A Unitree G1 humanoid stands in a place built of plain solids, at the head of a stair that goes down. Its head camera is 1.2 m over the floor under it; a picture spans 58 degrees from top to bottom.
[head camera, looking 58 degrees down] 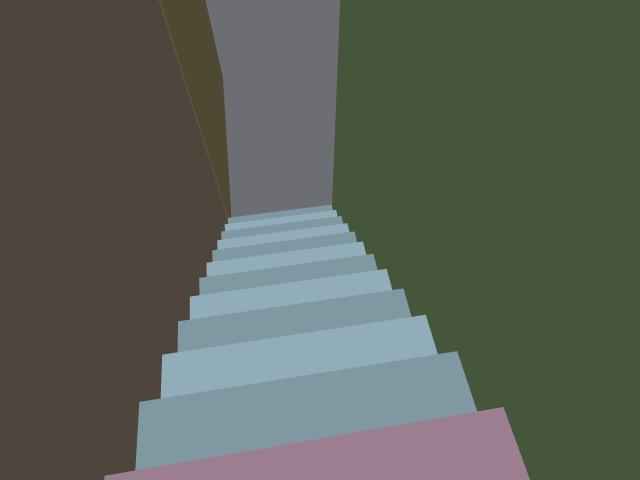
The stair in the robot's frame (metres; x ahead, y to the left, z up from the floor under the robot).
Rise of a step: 0.20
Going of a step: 0.21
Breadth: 1.02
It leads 9 degrees to the left of straight ahead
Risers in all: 12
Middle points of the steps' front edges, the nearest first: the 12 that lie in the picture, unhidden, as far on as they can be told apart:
0.15 0.02 0.00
0.37 0.05 -0.20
0.58 0.09 -0.40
0.79 0.12 -0.61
1.00 0.15 -0.81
1.21 0.19 -1.01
1.42 0.22 -1.22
1.63 0.25 -1.42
1.85 0.29 -1.62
2.06 0.32 -1.83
2.27 0.35 -2.03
2.48 0.39 -2.23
